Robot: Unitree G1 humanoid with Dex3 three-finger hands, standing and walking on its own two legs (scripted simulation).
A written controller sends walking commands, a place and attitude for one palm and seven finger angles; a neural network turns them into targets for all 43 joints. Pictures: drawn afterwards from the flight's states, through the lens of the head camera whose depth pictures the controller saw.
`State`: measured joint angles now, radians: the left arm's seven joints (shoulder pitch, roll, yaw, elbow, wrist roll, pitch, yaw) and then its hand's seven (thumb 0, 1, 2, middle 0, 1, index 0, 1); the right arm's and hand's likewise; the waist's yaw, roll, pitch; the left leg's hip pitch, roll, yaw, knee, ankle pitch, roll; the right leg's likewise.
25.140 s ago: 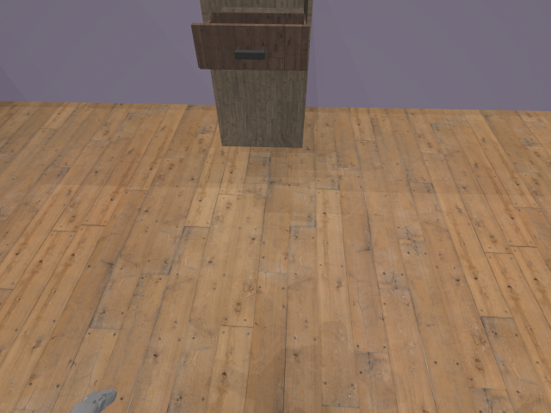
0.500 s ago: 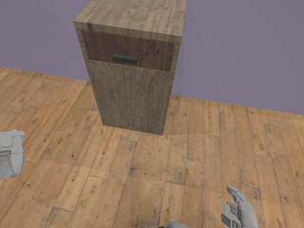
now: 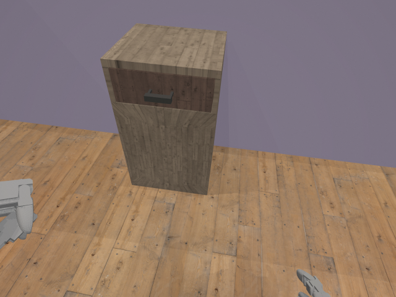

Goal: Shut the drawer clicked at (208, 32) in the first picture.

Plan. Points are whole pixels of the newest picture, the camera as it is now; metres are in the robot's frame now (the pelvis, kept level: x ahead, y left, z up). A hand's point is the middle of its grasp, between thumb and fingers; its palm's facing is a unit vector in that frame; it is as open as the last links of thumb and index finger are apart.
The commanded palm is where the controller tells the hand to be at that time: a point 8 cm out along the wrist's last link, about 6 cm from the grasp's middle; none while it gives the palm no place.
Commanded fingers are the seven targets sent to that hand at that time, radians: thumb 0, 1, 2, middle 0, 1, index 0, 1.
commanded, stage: stop stepping back and stand still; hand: left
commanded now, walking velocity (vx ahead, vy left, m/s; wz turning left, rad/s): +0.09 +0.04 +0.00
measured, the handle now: (159, 95) +0.88 +0.19 -0.06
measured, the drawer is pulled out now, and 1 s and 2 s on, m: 0.00 0.00 0.00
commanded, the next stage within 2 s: let the arm hang, fingers relaxed in 0.18 s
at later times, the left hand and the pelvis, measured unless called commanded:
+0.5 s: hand out of the picture +0.15 +0.22 -0.11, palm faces +0.05 -0.96 -0.28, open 3.0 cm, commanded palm none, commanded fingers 0.00 0.90 0.90 -0.92 -1.08 -0.92 -1.08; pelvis +0.01 +0.01 +0.00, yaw +2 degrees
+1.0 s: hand out of the picture -0.02 +0.21 -0.16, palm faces +0.03 -0.98 -0.22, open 6.7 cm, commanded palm none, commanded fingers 0.00 0.90 0.90 -0.20 -0.30 -0.20 -0.30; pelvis +0.00 +0.03 +0.01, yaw +1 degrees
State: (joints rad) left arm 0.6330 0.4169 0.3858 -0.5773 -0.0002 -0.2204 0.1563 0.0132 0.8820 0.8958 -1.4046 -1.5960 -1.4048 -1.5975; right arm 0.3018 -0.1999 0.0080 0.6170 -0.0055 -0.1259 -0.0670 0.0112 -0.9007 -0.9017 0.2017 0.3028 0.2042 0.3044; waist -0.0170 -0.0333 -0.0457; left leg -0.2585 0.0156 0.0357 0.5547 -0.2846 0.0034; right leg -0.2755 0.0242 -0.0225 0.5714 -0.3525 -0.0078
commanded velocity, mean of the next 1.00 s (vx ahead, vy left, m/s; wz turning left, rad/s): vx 0.00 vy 0.01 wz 0.00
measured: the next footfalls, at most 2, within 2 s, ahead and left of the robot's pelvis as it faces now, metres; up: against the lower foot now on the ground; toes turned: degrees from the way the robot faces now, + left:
none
